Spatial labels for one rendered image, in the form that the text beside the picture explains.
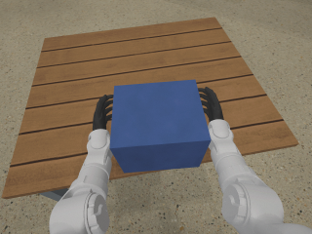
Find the table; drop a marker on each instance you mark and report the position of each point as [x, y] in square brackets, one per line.
[74, 71]

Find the robot left hand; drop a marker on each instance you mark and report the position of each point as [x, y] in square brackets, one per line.
[100, 119]

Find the right robot forearm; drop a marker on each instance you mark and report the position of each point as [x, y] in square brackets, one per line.
[228, 161]

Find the robot right upper arm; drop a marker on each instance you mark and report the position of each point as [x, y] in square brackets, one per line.
[255, 209]

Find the robot left upper arm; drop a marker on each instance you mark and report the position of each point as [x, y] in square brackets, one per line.
[82, 214]

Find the robot right hand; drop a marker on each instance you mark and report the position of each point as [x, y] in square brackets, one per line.
[213, 110]

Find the carton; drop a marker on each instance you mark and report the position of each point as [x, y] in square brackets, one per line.
[158, 126]

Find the left robot forearm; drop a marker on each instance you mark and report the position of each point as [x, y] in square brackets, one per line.
[95, 172]

